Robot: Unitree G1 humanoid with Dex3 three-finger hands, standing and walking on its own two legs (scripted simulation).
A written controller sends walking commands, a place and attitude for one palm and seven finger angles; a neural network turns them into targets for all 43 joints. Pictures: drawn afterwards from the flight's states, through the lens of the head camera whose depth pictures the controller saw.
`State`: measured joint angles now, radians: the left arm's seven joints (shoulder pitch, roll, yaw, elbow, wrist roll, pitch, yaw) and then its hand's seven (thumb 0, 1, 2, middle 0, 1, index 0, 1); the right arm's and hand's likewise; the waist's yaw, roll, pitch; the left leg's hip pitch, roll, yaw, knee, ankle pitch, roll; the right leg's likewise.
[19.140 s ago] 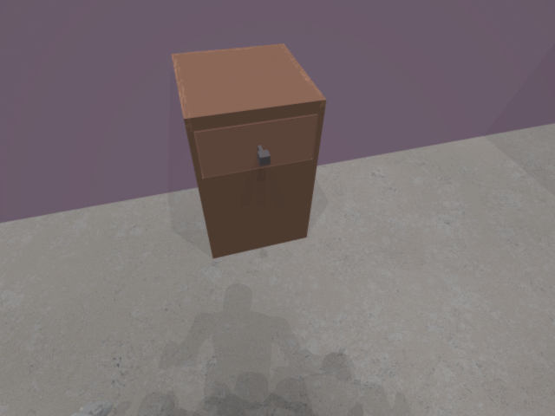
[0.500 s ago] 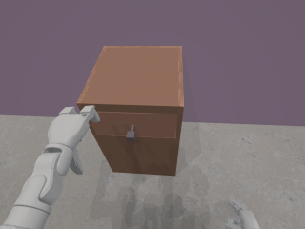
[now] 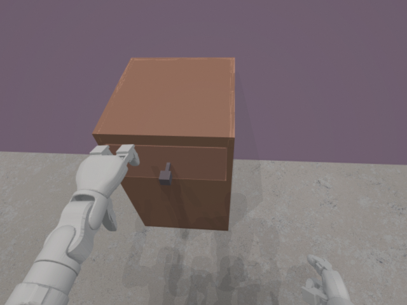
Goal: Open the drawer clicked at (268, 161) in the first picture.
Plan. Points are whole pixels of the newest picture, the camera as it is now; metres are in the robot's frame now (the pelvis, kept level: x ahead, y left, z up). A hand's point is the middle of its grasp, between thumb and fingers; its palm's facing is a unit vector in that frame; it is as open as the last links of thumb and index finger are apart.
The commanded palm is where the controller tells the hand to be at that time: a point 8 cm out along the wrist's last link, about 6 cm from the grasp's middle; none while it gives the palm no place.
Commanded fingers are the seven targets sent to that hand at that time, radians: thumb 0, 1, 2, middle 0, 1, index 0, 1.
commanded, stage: move the hooked fingers above the handle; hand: left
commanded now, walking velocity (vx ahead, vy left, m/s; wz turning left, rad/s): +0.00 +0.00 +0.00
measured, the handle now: (166, 173) +0.53 +0.20 -0.20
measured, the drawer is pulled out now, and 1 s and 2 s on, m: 0.00 0.00 0.00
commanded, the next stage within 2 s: none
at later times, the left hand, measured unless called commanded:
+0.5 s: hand (139, 175) +0.40 +0.21 -0.02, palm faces -0.03 -0.06 -1.00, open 13.8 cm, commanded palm +0.38 +0.23 +0.03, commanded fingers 0.00 -0.50 0.30 -0.30 -1.20 -0.30 -1.20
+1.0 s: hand (153, 170) +0.46 +0.21 -0.08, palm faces +0.00 -0.02 -1.00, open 13.8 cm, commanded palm +0.44 +0.21 -0.04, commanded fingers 0.00 -0.50 0.30 -0.30 -1.20 -0.30 -1.20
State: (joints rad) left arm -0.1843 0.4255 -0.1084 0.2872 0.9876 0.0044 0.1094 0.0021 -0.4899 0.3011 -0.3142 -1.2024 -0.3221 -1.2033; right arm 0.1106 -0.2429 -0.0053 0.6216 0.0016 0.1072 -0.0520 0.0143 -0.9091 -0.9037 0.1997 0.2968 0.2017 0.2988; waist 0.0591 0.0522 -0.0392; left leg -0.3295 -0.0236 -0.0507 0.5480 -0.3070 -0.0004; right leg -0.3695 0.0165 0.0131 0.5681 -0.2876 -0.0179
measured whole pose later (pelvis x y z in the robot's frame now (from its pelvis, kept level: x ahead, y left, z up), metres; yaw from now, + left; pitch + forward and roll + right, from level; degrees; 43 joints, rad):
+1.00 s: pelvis -0.02 +0.02 -0.07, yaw -2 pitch +25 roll -2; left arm -0.74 0.39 -0.03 1.07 1.16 -0.05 0.51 0.00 -0.49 0.30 -0.31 -1.20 -0.32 -1.20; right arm 0.29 -0.24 -0.07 0.73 -0.06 0.09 0.01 0.01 -0.91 -0.90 0.20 0.30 0.20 0.30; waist -0.11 0.05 -0.20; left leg -0.99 -0.02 -0.03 1.05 -0.49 0.02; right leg -1.01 0.03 0.02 1.00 -0.42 0.01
